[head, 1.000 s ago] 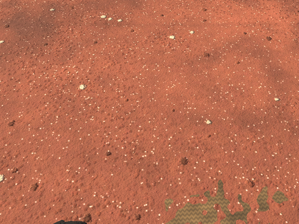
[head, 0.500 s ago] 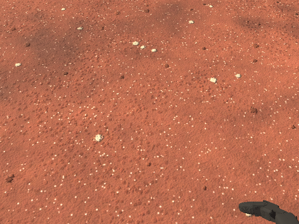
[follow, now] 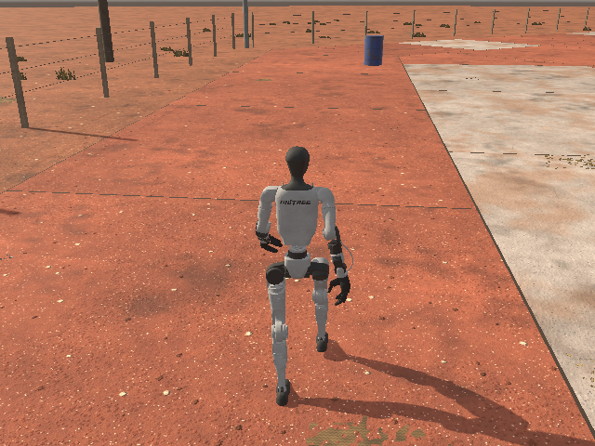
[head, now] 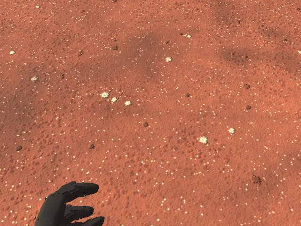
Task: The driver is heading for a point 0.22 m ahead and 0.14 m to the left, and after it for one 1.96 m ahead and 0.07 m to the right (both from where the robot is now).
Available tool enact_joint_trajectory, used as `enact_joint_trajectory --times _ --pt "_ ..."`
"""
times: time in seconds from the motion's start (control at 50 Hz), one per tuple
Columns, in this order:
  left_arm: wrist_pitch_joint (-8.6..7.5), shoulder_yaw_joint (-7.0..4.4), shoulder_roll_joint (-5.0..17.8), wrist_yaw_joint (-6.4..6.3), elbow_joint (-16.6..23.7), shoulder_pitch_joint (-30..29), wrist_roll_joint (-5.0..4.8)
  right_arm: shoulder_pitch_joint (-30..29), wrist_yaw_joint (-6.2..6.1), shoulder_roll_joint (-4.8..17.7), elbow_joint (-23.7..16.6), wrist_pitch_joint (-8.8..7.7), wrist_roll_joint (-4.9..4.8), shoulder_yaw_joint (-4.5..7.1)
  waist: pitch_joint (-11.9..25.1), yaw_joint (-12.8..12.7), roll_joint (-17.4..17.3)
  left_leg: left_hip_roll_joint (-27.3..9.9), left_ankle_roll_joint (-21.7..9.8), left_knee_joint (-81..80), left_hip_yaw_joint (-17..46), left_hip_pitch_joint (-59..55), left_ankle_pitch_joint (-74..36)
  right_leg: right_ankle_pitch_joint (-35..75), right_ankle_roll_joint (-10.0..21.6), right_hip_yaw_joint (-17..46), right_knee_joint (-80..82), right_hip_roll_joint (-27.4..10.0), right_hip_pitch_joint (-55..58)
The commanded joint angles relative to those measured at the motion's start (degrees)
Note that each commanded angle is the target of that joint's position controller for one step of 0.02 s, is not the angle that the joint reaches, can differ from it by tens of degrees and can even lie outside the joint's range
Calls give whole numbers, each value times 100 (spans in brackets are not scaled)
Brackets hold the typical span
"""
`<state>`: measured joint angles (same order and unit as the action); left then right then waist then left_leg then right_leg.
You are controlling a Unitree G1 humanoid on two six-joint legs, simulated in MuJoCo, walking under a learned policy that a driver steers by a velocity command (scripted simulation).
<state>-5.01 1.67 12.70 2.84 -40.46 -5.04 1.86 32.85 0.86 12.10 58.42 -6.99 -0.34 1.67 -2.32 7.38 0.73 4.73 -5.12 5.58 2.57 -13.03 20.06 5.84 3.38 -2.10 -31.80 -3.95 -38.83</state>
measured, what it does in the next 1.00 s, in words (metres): walks ahead: right foot, then left foot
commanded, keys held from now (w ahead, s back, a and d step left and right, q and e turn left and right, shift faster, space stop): w+q+shift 0.02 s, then q+shift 0.36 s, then e+shift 0.62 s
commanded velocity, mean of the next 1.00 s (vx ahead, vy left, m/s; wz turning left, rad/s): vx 0.26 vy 0.00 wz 0.09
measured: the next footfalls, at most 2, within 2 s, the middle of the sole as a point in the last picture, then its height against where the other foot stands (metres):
right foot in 0.06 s outside the picture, level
left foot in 0.46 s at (108, 225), level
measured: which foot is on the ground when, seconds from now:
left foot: down 0.00-0.04, up 0.06-0.44, down 0.46-0.96, up 0.98-1.00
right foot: up 0.00-0.04, down 0.06-0.44, up 0.46-0.94, down 0.96-1.00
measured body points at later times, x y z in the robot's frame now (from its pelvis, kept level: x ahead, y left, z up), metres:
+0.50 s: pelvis +0.34 +0.02 -0.02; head +0.37 +0.06 +0.43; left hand +0.36 +0.33 -0.14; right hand +0.61 -0.17 -0.09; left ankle +0.44 +0.12 -0.73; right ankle +0.25 -0.14 -0.67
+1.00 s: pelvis +0.41 -0.02 +0.00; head +0.44 -0.04 +0.45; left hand +0.50 +0.28 -0.10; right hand +0.61 -0.28 -0.11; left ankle +0.43 +0.12 -0.71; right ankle +0.41 -0.12 -0.73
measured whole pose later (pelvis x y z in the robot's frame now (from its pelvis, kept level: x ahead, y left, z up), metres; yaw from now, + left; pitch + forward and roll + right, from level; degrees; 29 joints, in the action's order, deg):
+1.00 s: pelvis +0.41 -0.02 +0.00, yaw +2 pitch +2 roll +2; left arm 3.0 -5.5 16.4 0.1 -44.3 11.3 0.1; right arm 2.8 -2.5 16.2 44.6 1.8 0.1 5.1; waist -1.4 -2.4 -0.6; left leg -8.5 2.2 42.7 -13.9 23.3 23.5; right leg -20.1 2.4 -3.8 -36.9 -2.6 -19.4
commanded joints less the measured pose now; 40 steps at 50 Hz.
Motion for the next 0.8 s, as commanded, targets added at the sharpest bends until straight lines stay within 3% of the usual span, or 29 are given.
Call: enact_joint_trajectory --times 0.02,0.04,0.06,0.08,0.1,0.12,0.14,0.16,0.2,0.22,0.26,0.3,0.32,0.36,0.4,0.42,0.44,0.46,0.48,0.5,0.52,0.54,0.56,0.58,0.62,0.66,0.72,0.8 --pt "-79 -346 1047 -206 63 1081 -14 -390 -91 1477 -366 -11 94 288 577 -1140 -662 -1265 -409 1820 598 921 -6580 -811 169 -62 154 605 2594" --pt "-118 -433 1215 -301 -245 2188 14 -635 -113 1563 -424 54 91 327 1030 -1701 -626 -1042 -290 3299 534 1401 -6048 -748 196 43 369 428 3741" --pt "-155 -548 1615 -421 -372 3136 181 -685 -113 1103 -624 66 80 250 1729 -1903 -363 -715 -237 5050 441 2435 -4358 -1185 260 912 92 -673 5085" --pt "-172 -659 1979 -375 -302 3023 438 308 -183 -82 -834 128 -324 10 2827 -1158 1492 78 24 7632 -49 4638 1138 314 1058 3658 135 -2944 6978" --pt "-86 -642 1517 -305 -163 2902 193 -185 -282 865 -879 199 -192 195 3117 -1352 568 -157 -61 8006 189 4991 942 823 1058 3925 401 -2598 6641" --pt "-116 -523 1087 -286 -208 2463 142 -911 -286 970 -1010 242 -132 274 2012 -1231 389 -439 -15 7610 159 5191 400 1710 826 2599 469 -2258 5686" --pt "-142 -457 766 -273 -295 2288 111 -1167 -245 874 -1049 285 -41 276 1271 -1138 215 -599 53 7273 82 5287 211 2217 647 1841 618 -1954 4944" --pt "-168 -481 713 -292 -167 1746 -208 -1273 -225 752 -1187 336 -249 312 1007 -1062 942 -855 305 7421 253 5375 326 2358 631 1185 795 -1603 4602" --pt "-233 -448 470 -321 -257 1361 -147 -1164 -165 637 -1336 570 -331 370 676 -613 784 -1133 384 7013 160 4864 129 1796 574 505 1258 -1407 3535" --pt "-228 -467 486 -333 -256 1052 -176 -1272 -157 528 -1449 677 -328 360 383 -469 599 -1205 425 6566 77 4783 199 1575 564 214 1486 -1421 3043" --pt "-208 -549 732 -394 -192 510 -208 -1652 -105 341 -1770 733 -213 278 -115 -341 533 -1214 528 5376 -222 4559 -276 1701 569 -409 1827 -1315 2154" --pt "-154 -660 1032 -477 -160 429 -238 -1652 26 426 -1790 698 -111 276 193 -363 462 -995 484 4146 -561 3856 -1772 1615 486 -1031 1639 -987 2153" --pt "-128 -689 1119 -496 -172 496 -306 -1651 101 512 -1772 708 -94 300 355 -403 411 -857 441 3831 -695 3677 -2193 1662 450 -1157 1458 -952 2401" --pt "-60 -730 1288 -497 -170 527 -465 -1729 221 752 -1886 770 -61 378 518 -375 358 -746 250 3523 -798 3511 -2251 2019 360 -1195 1051 -1093 2894" --pt "33 -779 1434 -505 -173 644 -549 -1742 266 1039 -1995 776 -15 492 600 -306 352 -483 -24 3307 -922 3212 -1790 2682 249 -1125 405 -1174 3171" --pt "74 -792 1487 -499 -216 748 -564 -1549 257 1182 -1993 734 22 565 674 -161 291 -315 -186 3006 -910 2837 -1710 2744 187 -1079 -163 -1146 3192" --pt "109 -753 1395 -474 -284 808 -524 -1064 192 1353 -1854 668 61 666 864 144 41 -163 -365 2397 -847 2094 -2266 2104 9 -1090 -1127 -938 3028" --pt "122 -629 1033 -425 -313 1246 -254 -1157 52 1745 -1877 604 85 724 925 -56 -1201 -919 -629 2244 120 1297 -5229 -1521 -306 -1081 -2883 -346 2124" --pt "115 -491 707 -342 -412 2228 -119 -1844 -38 2036 -2285 542 359 595 1802 -864 -2072 -2734 -1924 2651 2489 216 -8037 -5187 -626 -398 -5002 425 708" --pt "156 -555 1264 -274 -608 2120 -394 -1827 44 1417 -2427 512 321 388 2897 -415 -994 -2988 -2115 2115 2696 381 -6728 -4672 -590 793 -5164 293 947" --pt "245 -604 1332 -240 -614 1780 -579 -1937 97 1180 -2274 487 216 310 2219 -429 -563 -2764 -1806 1935 2064 894 -5169 -4438 -537 849 -4836 99 688" --pt "340 -582 1195 -291 -581 1485 -505 -2134 115 1079 -2135 460 86 270 1545 -525 -163 -2470 -1421 1739 1617 1600 -3864 -4172 -531 775 -4300 -95 580" --pt "450 -586 1111 -373 -642 1379 -417 -2345 81 933 -2056 450 99 212 1159 -644 -110 -2291 -1171 1556 1286 2271 -3152 -3913 -560 794 -3929 -233 804" --pt "549 -617 1135 -406 -710 1532 -383 -2531 25 974 -2004 450 178 218 971 -820 -275 -2147 -1065 1344 897 2895 -2968 -3625 -611 690 -3743 -247 1259" --pt "628 -682 1169 -465 -715 1664 -342 -2652 -137 1226 -2004 459 281 322 979 -887 -534 -2123 -1117 1181 502 2985 -3222 -3340 -745 425 -3753 -115 1281" --pt "661 -700 1057 -509 -649 1604 -342 -2625 -292 1179 -1994 489 262 341 1120 -838 -431 -2250 -1161 1148 285 2635 -3159 -3164 -831 420 -3683 -161 944" --pt "750 -679 850 -502 -471 1366 -347 -2713 -467 1041 -1977 592 210 348 1062 -739 -519 -2314 -1067 921 -46 2389 -1893 -2773 -907 316 -3247 -326 625" --pt "787 -682 757 -417 -272 1262 -295 -2851 -532 1062 -1910 681 212 404 937 -706 -709 -2395 -915 855 -581 2371 -1482 -2594 -825 -18 -2390 -312 923"
Velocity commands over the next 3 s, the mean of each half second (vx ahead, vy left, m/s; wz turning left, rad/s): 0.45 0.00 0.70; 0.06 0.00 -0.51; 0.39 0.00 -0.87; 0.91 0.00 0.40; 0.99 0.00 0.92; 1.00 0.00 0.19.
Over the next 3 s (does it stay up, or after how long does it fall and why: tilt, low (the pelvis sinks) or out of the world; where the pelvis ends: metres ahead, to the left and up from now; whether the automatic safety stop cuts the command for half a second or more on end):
stays up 1.74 -0.01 0.01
